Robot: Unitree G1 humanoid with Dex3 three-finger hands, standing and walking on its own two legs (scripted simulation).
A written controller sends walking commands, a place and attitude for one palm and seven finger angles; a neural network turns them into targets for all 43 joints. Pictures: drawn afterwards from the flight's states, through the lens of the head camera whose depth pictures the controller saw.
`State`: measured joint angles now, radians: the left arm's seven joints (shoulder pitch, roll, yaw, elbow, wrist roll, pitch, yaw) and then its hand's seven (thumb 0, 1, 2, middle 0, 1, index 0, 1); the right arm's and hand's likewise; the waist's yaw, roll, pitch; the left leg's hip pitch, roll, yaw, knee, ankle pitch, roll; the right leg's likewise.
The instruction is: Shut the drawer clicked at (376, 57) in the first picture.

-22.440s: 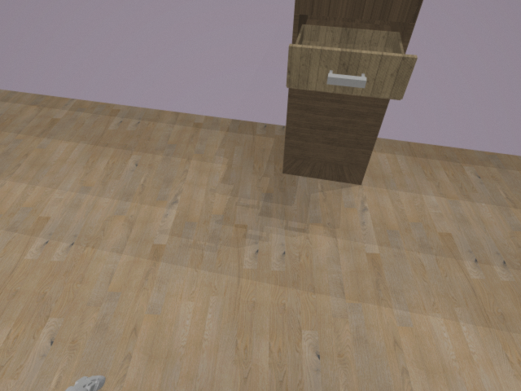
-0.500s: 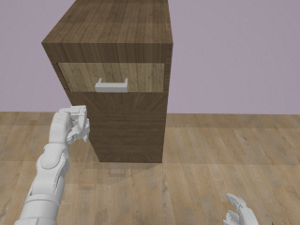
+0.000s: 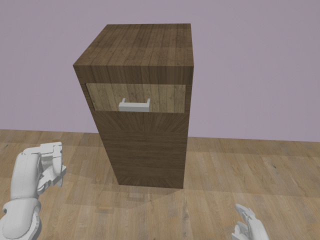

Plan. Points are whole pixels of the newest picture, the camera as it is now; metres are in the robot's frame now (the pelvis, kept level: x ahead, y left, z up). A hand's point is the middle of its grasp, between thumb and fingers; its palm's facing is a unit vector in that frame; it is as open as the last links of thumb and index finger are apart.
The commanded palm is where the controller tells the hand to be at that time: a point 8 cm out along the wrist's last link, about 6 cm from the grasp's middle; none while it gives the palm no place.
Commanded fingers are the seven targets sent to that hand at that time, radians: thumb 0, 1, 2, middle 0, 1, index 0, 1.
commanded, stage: draw the hand back to the body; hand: left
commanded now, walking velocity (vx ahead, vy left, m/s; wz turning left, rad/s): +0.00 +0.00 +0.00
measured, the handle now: (135, 103) +0.61 +0.17 -0.01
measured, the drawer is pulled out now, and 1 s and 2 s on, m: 0.00 0.00 0.00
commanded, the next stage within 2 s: step back with the hand held close in 0.30 s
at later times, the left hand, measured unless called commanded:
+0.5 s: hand (40, 174) +0.19 +0.24 +0.17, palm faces +0.40 -0.82 -0.41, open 3.2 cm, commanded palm +0.13 +0.28 +0.17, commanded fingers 0.00 0.90 0.90 -1.40 -1.60 -1.40 -1.60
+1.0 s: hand (27, 193) +0.15 +0.26 +0.15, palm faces +0.31 -0.81 -0.51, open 3.2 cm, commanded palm +0.09 +0.30 +0.17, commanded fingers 0.00 0.90 0.90 -1.40 -1.60 -1.40 -1.60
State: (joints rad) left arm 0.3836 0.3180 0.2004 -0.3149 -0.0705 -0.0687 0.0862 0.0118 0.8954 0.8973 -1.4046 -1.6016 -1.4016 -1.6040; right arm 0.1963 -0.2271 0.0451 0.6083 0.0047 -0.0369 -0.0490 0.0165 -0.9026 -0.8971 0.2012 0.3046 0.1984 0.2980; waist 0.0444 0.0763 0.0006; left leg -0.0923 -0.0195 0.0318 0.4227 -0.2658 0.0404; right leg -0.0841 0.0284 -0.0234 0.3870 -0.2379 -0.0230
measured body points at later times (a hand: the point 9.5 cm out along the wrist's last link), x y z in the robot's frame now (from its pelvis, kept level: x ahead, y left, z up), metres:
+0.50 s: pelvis +0.00 +0.00 +0.00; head -0.02 -0.01 +0.45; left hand +0.16 +0.29 +0.19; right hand +0.19 -0.22 -0.08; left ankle -0.02 +0.09 -0.74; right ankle -0.01 -0.11 -0.74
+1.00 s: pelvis -0.05 +0.03 -0.01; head -0.02 +0.02 +0.44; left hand +0.13 +0.30 +0.18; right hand +0.13 -0.22 -0.09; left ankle -0.02 +0.09 -0.74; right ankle -0.01 -0.11 -0.74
